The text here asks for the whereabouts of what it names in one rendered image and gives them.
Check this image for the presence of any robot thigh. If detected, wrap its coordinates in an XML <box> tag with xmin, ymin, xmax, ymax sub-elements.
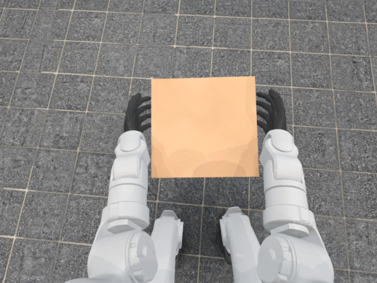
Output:
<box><xmin>219</xmin><ymin>213</ymin><xmax>262</xmax><ymax>283</ymax></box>
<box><xmin>148</xmin><ymin>216</ymin><xmax>183</xmax><ymax>283</ymax></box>

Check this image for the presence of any robot left hand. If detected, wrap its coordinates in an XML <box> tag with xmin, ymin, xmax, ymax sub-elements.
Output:
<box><xmin>124</xmin><ymin>93</ymin><xmax>151</xmax><ymax>133</ymax></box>

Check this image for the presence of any robot right hand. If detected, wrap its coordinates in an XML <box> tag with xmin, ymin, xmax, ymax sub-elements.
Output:
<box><xmin>256</xmin><ymin>89</ymin><xmax>287</xmax><ymax>135</ymax></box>

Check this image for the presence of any right robot forearm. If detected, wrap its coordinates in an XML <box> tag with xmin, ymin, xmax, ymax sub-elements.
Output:
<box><xmin>259</xmin><ymin>129</ymin><xmax>334</xmax><ymax>273</ymax></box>

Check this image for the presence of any left robot forearm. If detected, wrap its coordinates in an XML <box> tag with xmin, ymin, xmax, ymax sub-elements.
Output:
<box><xmin>87</xmin><ymin>130</ymin><xmax>150</xmax><ymax>270</ymax></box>

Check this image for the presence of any robot right thigh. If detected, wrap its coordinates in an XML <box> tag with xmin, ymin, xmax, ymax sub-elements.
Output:
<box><xmin>219</xmin><ymin>213</ymin><xmax>262</xmax><ymax>283</ymax></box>

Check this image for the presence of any robot left thigh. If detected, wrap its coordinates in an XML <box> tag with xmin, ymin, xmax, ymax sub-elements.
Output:
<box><xmin>148</xmin><ymin>216</ymin><xmax>183</xmax><ymax>283</ymax></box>

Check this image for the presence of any left robot upper arm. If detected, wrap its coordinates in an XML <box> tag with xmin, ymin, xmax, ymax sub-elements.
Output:
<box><xmin>65</xmin><ymin>229</ymin><xmax>158</xmax><ymax>283</ymax></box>

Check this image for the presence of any carton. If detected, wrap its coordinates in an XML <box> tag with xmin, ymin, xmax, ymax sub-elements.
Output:
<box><xmin>151</xmin><ymin>76</ymin><xmax>259</xmax><ymax>178</ymax></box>

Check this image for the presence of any right robot upper arm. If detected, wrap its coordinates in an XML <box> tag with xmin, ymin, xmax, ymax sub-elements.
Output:
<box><xmin>256</xmin><ymin>233</ymin><xmax>334</xmax><ymax>283</ymax></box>

